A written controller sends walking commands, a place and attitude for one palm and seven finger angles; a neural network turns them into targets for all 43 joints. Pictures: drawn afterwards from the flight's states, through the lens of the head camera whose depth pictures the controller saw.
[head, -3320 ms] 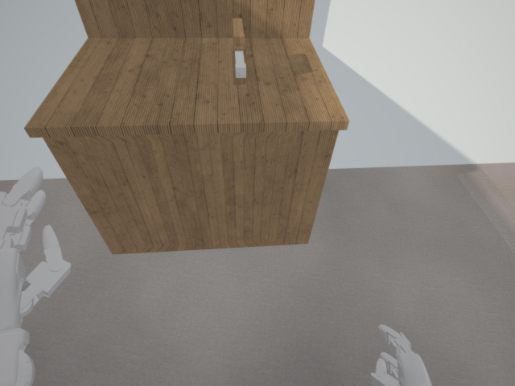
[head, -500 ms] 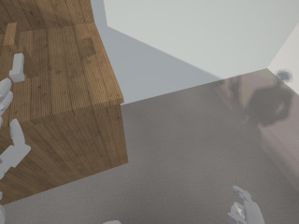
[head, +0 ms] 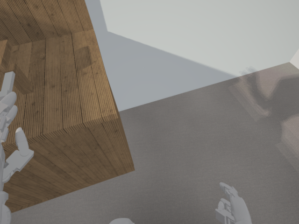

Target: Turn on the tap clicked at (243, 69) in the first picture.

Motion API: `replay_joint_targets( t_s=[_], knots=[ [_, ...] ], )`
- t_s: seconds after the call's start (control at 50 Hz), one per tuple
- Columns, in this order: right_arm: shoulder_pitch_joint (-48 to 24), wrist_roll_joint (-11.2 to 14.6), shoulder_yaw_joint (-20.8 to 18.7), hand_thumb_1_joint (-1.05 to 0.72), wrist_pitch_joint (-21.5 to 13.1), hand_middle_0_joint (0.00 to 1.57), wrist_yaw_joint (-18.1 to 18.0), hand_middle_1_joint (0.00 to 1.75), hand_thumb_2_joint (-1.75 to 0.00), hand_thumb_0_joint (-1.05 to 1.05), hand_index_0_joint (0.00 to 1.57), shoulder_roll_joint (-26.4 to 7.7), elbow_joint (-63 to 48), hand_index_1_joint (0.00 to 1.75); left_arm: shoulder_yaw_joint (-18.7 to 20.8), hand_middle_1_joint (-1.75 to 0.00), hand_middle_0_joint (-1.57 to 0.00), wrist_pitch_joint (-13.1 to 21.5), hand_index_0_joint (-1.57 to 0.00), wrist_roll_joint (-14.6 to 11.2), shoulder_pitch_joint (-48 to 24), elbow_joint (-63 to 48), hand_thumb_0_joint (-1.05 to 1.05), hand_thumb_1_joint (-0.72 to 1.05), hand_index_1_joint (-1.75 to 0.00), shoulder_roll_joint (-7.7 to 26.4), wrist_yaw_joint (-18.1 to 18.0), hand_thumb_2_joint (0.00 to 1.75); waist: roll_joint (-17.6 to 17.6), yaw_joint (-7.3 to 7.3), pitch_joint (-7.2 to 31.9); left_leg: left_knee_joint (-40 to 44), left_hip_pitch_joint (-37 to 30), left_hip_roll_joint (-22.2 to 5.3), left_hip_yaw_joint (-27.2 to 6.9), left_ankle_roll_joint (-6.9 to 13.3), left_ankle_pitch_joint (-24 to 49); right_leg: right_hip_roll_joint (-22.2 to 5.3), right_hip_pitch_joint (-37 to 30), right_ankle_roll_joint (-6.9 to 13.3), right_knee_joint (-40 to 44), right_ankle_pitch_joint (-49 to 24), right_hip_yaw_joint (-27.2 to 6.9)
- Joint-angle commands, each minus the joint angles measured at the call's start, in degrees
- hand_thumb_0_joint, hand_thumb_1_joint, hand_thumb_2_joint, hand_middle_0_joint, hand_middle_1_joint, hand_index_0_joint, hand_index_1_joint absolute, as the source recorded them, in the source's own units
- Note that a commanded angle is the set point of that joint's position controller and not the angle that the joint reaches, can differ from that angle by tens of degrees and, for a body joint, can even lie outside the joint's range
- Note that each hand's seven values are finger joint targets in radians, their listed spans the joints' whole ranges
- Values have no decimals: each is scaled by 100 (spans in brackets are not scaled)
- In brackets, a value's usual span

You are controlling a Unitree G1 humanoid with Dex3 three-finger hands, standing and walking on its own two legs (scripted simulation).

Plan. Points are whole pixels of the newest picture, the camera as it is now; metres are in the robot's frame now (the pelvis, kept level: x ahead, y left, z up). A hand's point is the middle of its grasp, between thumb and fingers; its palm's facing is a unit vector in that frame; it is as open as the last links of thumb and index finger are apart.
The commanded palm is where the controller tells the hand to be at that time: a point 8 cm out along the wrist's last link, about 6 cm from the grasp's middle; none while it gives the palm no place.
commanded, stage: come to a stop and stand still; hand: left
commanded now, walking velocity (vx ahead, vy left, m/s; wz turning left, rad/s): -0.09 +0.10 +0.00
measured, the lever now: (5, 96) +0.43 +0.44 +0.09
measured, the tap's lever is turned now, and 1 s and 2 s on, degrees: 0 0 0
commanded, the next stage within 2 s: look again from close up in 0.86 s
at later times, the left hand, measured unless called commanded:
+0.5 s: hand out of the picture +0.16 +0.26 +0.16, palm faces +0.42 -0.83 -0.37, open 7.4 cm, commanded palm +0.10 +0.30 +0.18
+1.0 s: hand out of the picture +0.14 +0.27 +0.16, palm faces +0.38 -0.79 -0.47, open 7.4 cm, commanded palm +0.08 +0.30 +0.18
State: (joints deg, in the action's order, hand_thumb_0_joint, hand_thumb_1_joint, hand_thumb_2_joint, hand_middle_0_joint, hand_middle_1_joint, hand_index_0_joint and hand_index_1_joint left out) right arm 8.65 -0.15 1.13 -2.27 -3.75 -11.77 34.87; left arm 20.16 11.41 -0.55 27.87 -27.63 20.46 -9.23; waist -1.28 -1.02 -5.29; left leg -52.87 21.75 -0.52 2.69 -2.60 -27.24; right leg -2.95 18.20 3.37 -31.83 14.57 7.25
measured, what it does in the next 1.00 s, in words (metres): steps on the spot: left foot, then right foot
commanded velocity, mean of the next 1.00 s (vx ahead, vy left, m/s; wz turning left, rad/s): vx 0.00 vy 0.00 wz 0.00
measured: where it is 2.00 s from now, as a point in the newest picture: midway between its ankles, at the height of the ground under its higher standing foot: outside the picture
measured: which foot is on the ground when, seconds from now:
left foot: up 0.00-0.16, down 0.18-1.00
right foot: down 0.00-0.22, up 0.24-0.38, down 0.40-1.00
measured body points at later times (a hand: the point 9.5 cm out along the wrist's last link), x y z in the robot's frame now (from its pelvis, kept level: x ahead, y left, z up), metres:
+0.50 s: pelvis -0.06 +0.02 +0.00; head -0.05 +0.01 +0.45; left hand +0.14 +0.30 +0.18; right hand +0.12 -0.18 -0.09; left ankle -0.02 +0.14 -0.74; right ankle -0.05 -0.09 -0.74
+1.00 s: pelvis -0.09 +0.02 +0.00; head -0.08 +0.03 +0.45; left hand +0.12 +0.31 +0.19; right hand +0.06 -0.21 -0.09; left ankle -0.02 +0.14 -0.73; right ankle -0.05 -0.08 -0.74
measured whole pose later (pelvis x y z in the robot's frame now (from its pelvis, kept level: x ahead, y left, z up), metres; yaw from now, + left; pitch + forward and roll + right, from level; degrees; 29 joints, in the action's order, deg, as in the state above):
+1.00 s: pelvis -0.09 +0.02 +0.00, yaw -1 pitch -2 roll -1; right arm 14.6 -0.3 0.0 -6.4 -4.2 -11.5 35.8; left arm 19.1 10.9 2.3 19.1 -21.3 23.3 -6.1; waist -1.3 2.3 -2.4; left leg -32.3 18.9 -2.5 1.7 0.2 -12.5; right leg 1.7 14.9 1.3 -27.4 10.9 3.0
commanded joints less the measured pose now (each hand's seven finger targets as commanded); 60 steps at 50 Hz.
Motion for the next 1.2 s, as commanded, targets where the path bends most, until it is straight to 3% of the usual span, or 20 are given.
replay_joint_targets(
  t_s=[0.0,0.12,0.18,0.22,0.36,0.42,0.46,0.52,0.6,0.7,0.8,0.92,0.94,0.96,0.98,1.0,1.02,1.06,1.12,1.18],
  knots=[
    [-338,-11,-181,-90,-195,20,-64,30,-90,0,20,-333,-994,30,1019,-30,-20,378,-20,-26,294,-1202,0,90,-30,1106,-221,90,1037,170,1846,739,231,-46,40,26,170,-1512,-2004,346,434,-5162,-1150],
    [-69,3,-341,-90,-101,20,-75,30,-90,0,20,-498,-1062,30,845,-30,-20,244,-20,-45,312,-1696,0,90,-30,1037,-278,90,667,7,1918,2683,-982,-125,128,111,1839,-1121,-1425,12,171,-3393,-955],
    [-88,74,-420,-90,-218,20,-107,30,-90,0,20,-721,-1185,30,823,-30,-20,344,-20,-83,190,-1915,0,90,-30,1116,-251,90,-798,192,1569,3136,-1247,-1495,-949,607,4189,-189,-400,-443,-461,85,-506],
    [-120,-19,-340,-90,-314,20,-59,30,-90,0,20,-640,-1096,30,702,-30,-20,386,-20,-47,47,-1631,0,90,-30,1029,-174,90,-1532,151,1035,3472,-748,-1684,-1095,846,4386,44,-74,-418,-1216,1296,-408],
    [34,35,-312,-90,-582,20,18,30,-90,0,20,-731,-837,30,206,-30,-20,316,-20,20,-750,-960,0,90,-30,674,-97,90,-884,83,901,2981,-647,-1205,-475,553,2868,147,-851,-473,598,14,-369],
    [-28,13,-240,-90,-515,20,28,30,-90,0,20,-629,-840,30,332,-30,-20,308,-20,-6,-924,-732,0,90,-30,839,-102,90,-16,39,911,2646,-197,-685,-236,253,1710,-346,-1099,-259,948,-1363,-1058],
    [-50,34,-298,-90,-452,20,49,30,-90,0,20,-607,-869,30,316,-30,-20,178,-20,-108,-813,-702,0,90,-30,827,-41,90,937,68,1005,1932,-570,-234,9,137,1010,-802,-375,2,1492,-293,-1725],
    [-158,4,-198,-90,-346,20,11,30,-90,0,20,-480,-867,30,517,-30,-20,147,-20,-136,-598,-853,0,90,-30,1012,-64,90,818,94,911,1870,-680,-183,-160,225,922,-933,-14,98,1758,769,-1683],
    [-217,-1,-195,-90,-322,20,-75,30,-90,0,20,-547,-919,30,635,-30,-20,213,-20,-148,-583,-1189,0,90,-30,1102,-76,90,94,110,890,2918,-690,-476,-478,312,1147,-296,-216,-208,1293,963,-1110],
    [-132,25,-207,-90,-451,20,-100,30,-90,0,20,-638,-923,30,475,-30,-20,335,-20,-35,-618,-1145,0,90,-30,857,-94,90,-1000,137,639,4101,568,-1006,-1145,524,-482,243,-1174,-361,369,567,-659],
    [-14,43,-273,-90,-608,20,-66,30,-90,0,20,-662,-836,30,366,-30,-20,363,-20,-26,-373,-873,0,90,-30,730,-94,90,-431,121,1044,3352,-74,-703,-618,391,731,75,-1086,-329,804,-90,-897],
    [-26,9,-293,-90,-552,20,-50,30,-90,0,20,-645,-760,30,336,-30,-20,282,-20,-31,-671,-815,0,90,-30,819,-83,90,361,62,690,2595,-415,-346,-304,277,592,-348,-9,-142,1661,1374,-1496],
    [307,-189,-402,-90,-827,20,-52,30,-90,0,20,-731,-752,30,3749,-30,-20,767,-20,594,-6319,-2103,0,90,-30,5560,17,90,1286,375,-224,1518,-174,-54,-64,276,1347,-474,889,-371,2171,-282,-1817],
    [51,117,-250,-90,-863,20,-42,30,-90,0,20,-347,-381,30,2650,-30,-20,714,-20,316,-6041,-565,0,90,-30,4077,172,90,631,70,555,1718,-884,-17,-276,285,1332,-1141,717,251,1842,327,-1774],
    [75,8,-211,-90,-949,20,27,30,-90,0,20,-239,-503,30,1374,-30,-20,634,-20,32,-3700,454,0,90,-30,2257,254,90,687,210,662,2059,-1166,-31,-344,279,1082,-757,656,243,1653,400,-1915],
    [12,106,-327,-90,-979,20,47,30,-90,0,20,-503,-731,30,816,-30,-20,547,-20,-119,-2281,1362,0,90,-30,1320,344,90,177,360,738,2301,-1255,31,-98,255,1080,-579,360,108,1722,932,-1851],
    [107,156,-387,-90,-963,20,140,30,-90,0,20,-588,-767,30,445,-30,-20,520,-20,-186,-1795,987,0,90,-30,966,430,90,-265,384,789,2520,-1319,30,-109,319,1020,-460,128,-8,1653,925,-1831],
    [157,195,-414,-90,-970,20,339,30,-90,0,20,-625,-830,30,76,-30,-20,580,-20,-315,-860,380,0,90,-30,519,561,90,-422,381,1091,2965,-1170,-172,-270,391,706,-286,-319,-197,1358,990,-1515],
    [1,230,-308,-90,-964,20,427,30,-90,0,20,-645,-1092,30,134,-30,-20,588,-20,-223,-458,-594,0,90,-30,780,524,90,-14,409,859,3640,-100,-425,-615,499,-333,108,-870,-323,880,1149,-1100],
    [-64,162,-269,-90,-999,20,318,30,-90,0,20,-668,-1208,30,937,-30,-20,639,-20,-164,-688,-902,0,90,-30,1474,346,90,641,385,840,3692,-30,-450,-699,505,-154,213,-946,-345,918,834,-908]
  ],
)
